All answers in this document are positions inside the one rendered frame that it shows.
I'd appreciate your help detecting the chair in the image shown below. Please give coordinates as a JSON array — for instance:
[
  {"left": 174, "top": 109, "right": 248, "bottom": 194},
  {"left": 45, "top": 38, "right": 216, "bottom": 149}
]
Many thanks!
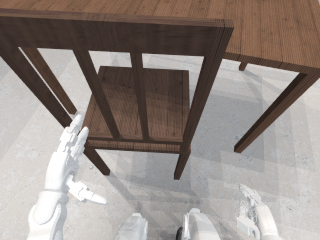
[{"left": 0, "top": 8, "right": 234, "bottom": 180}]

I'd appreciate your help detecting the robot left forearm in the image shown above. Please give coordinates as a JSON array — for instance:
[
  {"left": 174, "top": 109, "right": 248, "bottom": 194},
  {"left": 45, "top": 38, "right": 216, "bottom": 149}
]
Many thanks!
[{"left": 26, "top": 189, "right": 70, "bottom": 240}]

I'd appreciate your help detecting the robot right shin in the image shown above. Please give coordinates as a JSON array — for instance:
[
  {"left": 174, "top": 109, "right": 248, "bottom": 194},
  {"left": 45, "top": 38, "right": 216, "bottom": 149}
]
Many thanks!
[{"left": 181, "top": 208, "right": 200, "bottom": 240}]

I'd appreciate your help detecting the right robot thigh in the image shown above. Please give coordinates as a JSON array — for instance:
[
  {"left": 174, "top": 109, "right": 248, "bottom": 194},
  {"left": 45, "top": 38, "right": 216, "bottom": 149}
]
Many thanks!
[{"left": 182, "top": 212, "right": 221, "bottom": 240}]

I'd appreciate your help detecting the robot left hand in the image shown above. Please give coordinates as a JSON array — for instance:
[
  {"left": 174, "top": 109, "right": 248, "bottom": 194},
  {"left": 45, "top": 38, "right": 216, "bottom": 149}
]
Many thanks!
[{"left": 44, "top": 114, "right": 108, "bottom": 205}]

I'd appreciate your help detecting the robot right hand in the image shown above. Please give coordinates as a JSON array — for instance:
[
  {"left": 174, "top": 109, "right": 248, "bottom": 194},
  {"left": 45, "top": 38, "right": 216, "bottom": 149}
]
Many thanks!
[{"left": 236, "top": 183, "right": 279, "bottom": 240}]

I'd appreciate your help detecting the table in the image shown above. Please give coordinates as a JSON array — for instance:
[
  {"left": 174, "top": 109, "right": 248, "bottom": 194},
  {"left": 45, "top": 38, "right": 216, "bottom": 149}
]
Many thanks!
[{"left": 0, "top": 0, "right": 320, "bottom": 153}]

